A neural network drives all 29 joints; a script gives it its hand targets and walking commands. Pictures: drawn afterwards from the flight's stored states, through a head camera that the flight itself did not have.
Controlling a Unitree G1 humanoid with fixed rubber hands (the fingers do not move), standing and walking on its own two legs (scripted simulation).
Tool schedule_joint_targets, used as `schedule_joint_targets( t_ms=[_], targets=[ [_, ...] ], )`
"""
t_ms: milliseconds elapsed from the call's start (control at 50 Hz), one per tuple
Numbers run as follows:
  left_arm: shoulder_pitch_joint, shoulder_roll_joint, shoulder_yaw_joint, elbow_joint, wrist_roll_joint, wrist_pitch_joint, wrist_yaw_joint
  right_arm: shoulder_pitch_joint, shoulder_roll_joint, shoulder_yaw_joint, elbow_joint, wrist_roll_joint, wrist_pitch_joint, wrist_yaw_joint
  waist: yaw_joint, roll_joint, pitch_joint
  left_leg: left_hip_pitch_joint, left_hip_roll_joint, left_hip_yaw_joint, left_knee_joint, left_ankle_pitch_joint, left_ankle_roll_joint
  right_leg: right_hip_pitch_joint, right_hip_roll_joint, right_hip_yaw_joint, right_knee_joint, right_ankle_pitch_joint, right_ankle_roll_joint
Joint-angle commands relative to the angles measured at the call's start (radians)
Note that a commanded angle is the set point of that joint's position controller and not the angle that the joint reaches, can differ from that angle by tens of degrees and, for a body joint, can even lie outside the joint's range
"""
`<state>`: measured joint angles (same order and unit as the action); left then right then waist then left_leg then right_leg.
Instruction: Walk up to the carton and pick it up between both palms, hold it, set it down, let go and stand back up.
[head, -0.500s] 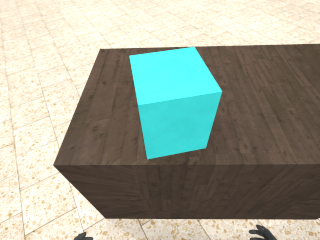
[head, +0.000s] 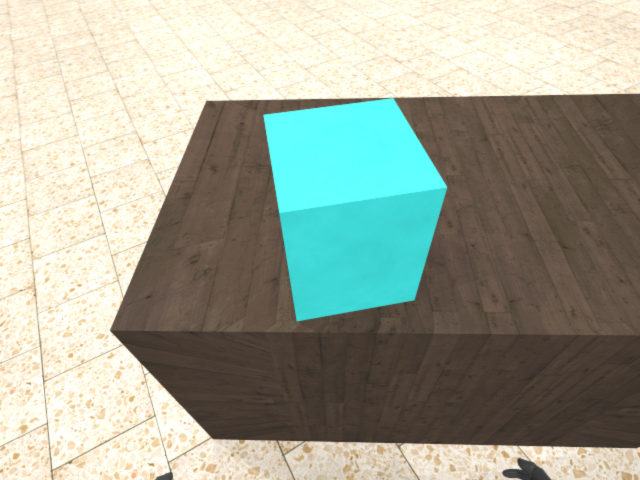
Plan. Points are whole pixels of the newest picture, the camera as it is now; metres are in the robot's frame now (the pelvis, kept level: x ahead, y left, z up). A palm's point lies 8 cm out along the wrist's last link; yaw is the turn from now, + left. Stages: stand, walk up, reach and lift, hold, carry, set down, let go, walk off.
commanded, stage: walk up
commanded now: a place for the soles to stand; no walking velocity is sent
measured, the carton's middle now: (343, 213) +0.48 -0.02 +0.04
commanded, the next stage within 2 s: reach and lift in 0.20 s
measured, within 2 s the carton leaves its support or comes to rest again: neither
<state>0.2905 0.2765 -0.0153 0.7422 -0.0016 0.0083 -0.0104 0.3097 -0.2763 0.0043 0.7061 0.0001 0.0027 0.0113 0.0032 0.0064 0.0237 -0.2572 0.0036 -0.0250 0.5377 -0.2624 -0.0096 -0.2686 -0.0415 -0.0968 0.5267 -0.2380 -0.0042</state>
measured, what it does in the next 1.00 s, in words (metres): stands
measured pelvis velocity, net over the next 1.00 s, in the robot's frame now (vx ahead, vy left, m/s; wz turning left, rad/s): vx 0.04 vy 0.00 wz -0.05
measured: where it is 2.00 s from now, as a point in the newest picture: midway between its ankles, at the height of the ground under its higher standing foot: outside the picture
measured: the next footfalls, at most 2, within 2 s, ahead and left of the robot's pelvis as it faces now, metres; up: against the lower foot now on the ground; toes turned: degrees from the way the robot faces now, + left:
none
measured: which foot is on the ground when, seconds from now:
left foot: down 0.00-1.00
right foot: down 0.00-1.00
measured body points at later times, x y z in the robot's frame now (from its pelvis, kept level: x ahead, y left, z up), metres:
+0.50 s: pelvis +0.00 -0.02 +0.00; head +0.00 -0.01 +0.45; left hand +0.18 +0.23 -0.08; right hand +0.16 -0.26 -0.09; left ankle +0.02 +0.13 -0.73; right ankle +0.03 -0.12 -0.73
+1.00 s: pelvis +0.04 +0.00 +0.01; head +0.04 +0.00 +0.46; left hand +0.20 +0.21 -0.05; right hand +0.20 -0.24 -0.05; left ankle +0.02 +0.13 -0.73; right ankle +0.03 -0.12 -0.73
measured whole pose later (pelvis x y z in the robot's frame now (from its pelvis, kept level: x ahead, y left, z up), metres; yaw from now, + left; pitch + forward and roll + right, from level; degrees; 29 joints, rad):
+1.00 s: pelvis +0.04 +0.00 +0.01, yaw -3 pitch -2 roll +0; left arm 0.34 0.15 0.00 0.30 -0.02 0.06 0.11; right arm 0.25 -0.23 -0.02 0.61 0.08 -0.23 0.12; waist 0.04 -0.01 0.03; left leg -0.06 0.05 0.05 0.32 -0.22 -0.03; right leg -0.08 0.01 -0.03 0.30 -0.17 -0.01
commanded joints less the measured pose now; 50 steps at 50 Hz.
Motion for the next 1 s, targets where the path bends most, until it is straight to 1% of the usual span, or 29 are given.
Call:
schedule_joint_targets(
  t_ms=[0,180,200,220,240,260,280,300,340,360,420,460,480,500,520,580,620,700,840,980],
  targets=[
    [0.0,0.145,0.04,-0.078,-0.001,-0.021,0.006,0.005,-0.138,-0.042,-0.079,-0.001,-0.022,-0.007,-0.001,-0.001,-0.014,-0.045,0.081,-0.103,-0.106,0.056,0.045,0.032,-0.091,0.127,-0.115,-0.011,-0.036],
    [0.006,0.149,0.042,-0.078,-0.001,-0.02,0.006,0.001,-0.138,-0.043,-0.079,-0.002,-0.022,-0.009,0.0,-0.007,-0.016,-0.042,0.076,-0.108,-0.097,0.067,0.043,0.029,-0.093,0.123,-0.117,-0.017,-0.037],
    [-0.499,0.198,0.09,-0.262,-0.036,0.135,0.034,-0.504,-0.019,-0.14,0.028,-0.133,-0.145,0.004,-0.01,0.021,-0.044,-0.211,0.036,0.089,-0.018,-0.179,-0.003,-0.034,0.025,0.023,0.051,-0.207,-0.036],
    [-0.39,0.137,0.056,-0.286,-0.021,0.216,0.058,-0.392,-0.065,-0.155,0.081,-0.126,-0.166,0.031,-0.017,0.025,0.049,-0.282,0.046,0.094,-0.047,-0.262,0.01,0.045,0.039,0.011,0.077,-0.203,-0.035],
    [-0.344,0.129,0.068,-0.297,-0.016,0.266,0.052,-0.368,-0.069,-0.157,0.066,-0.116,-0.168,0.041,-0.012,-0.025,-0.008,-0.252,0.038,0.11,-0.004,-0.181,0.008,0.061,0.022,0.013,0.09,-0.155,-0.028],
    [-0.304,0.115,0.066,-0.333,-0.017,0.299,0.046,-0.329,-0.076,-0.159,0.062,-0.106,-0.17,0.041,-0.014,-0.03,-0.048,-0.182,0.037,0.1,0.006,-0.139,0.004,0.05,0.022,0.018,0.074,-0.117,-0.026],
    [-0.271,0.107,0.069,-0.374,-0.011,0.322,0.044,-0.293,-0.09,-0.154,0.061,-0.088,-0.17,0.043,-0.003,-0.009,-0.085,-0.134,0.037,0.094,-0.005,-0.111,0.003,0.077,0.029,0.017,0.053,-0.081,-0.027],
    [-0.222,0.102,0.074,-0.398,-0.004,0.332,0.043,-0.243,-0.103,-0.149,0.064,-0.07,-0.176,0.045,-0.002,0.002,-0.107,-0.095,0.037,0.095,-0.031,-0.061,0.004,0.124,0.041,0.012,0.03,-0.016,-0.027],
    [-0.118,0.09,0.096,-0.419,0.013,0.321,0.044,-0.191,-0.122,-0.127,0.074,-0.034,-0.194,0.051,0.004,0.015,-0.137,0.02,0.019,0.09,-0.063,0.145,-0.01,0.198,0.066,0.008,-0.016,0.147,-0.023],
    [-0.093,0.083,0.103,-0.41,0.02,0.316,0.044,-0.191,-0.13,-0.114,0.076,-0.017,-0.192,0.055,0.002,0.014,-0.123,0.045,0.008,0.087,-0.091,0.162,-0.014,0.226,0.073,0.013,-0.053,0.147,-0.02],
    [-0.079,0.089,0.122,-0.36,0.021,0.31,0.041,-0.22,-0.117,-0.086,0.029,-0.017,-0.173,0.055,0.011,-0.035,-0.027,0.041,-0.028,0.1,-0.149,0.159,-0.006,0.254,0.065,0.046,-0.132,0.146,-0.003],
    [-0.126,0.088,0.127,-0.353,0.021,0.31,0.043,-0.254,-0.092,-0.08,-0.019,-0.023,-0.149,0.056,0.026,-0.039,0.032,0.021,-0.036,0.112,-0.188,0.071,0.0,0.241,0.061,0.059,-0.173,0.029,0.003],
    [-0.135,0.095,0.137,-0.398,0.015,0.302,0.048,-0.238,-0.061,-0.081,-0.111,-0.03,-0.142,0.056,0.056,-0.052,0.057,-0.016,-0.031,0.126,-0.208,0.03,0.01,0.232,0.046,0.07,-0.189,-0.067,-0.008],
    [-0.159,0.094,0.129,-0.403,0.007,0.298,0.052,-0.246,-0.046,-0.078,-0.136,-0.031,-0.13,0.056,0.052,-0.056,0.064,-0.003,-0.028,0.127,-0.21,0.027,0.012,0.214,0.04,0.078,-0.201,-0.076,-0.007],
    [-0.164,0.087,0.131,-0.415,0.004,0.292,0.056,-0.241,-0.037,-0.073,-0.157,-0.024,-0.115,0.059,0.053,-0.043,0.059,0.018,-0.03,0.128,-0.216,0.033,0.01,0.209,0.037,0.083,-0.217,-0.074,-0.007],
    [-0.165,0.06,0.117,-0.463,0.002,0.263,0.067,-0.195,-0.034,-0.071,-0.196,-0.006,-0.096,0.069,0.038,-0.018,0.033,0.06,-0.024,0.124,-0.227,0.061,0.004,0.203,0.033,0.093,-0.228,-0.035,-0.009],
    [-0.141,0.043,0.108,-0.492,-0.003,0.228,0.074,-0.159,-0.035,-0.072,-0.21,0.004,-0.107,0.072,0.03,-0.016,0.005,0.081,-0.019,0.119,-0.23,0.103,0.002,0.212,0.033,0.098,-0.228,0.016,-0.009],
    [-0.099,0.022,0.087,-0.525,-0.02,0.141,0.089,-0.127,-0.039,-0.078,-0.214,0.017,-0.164,0.077,0.022,-0.016,-0.041,0.125,-0.014,0.106,-0.229,0.178,-0.006,0.207,0.039,0.098,-0.237,0.094,-0.012],
    [-0.024,-0.015,0.054,-0.556,-0.031,0.043,0.109,-0.119,-0.081,-0.088,-0.204,0.051,-0.254,0.09,0.033,-0.021,-0.082,0.186,-0.007,0.088,-0.229,0.303,-0.022,0.207,0.067,0.081,-0.257,0.18,-0.027],
    [0.035,-0.082,0.03,-0.609,-0.006,0.006,0.131,-0.094,-0.124,-0.069,-0.213,0.121,-0.291,0.115,0.045,-0.023,-0.081,0.238,-0.001,0.068,-0.228,0.43,-0.033,0.213,0.088,0.08,-0.281,0.246,-0.052]
  ],
)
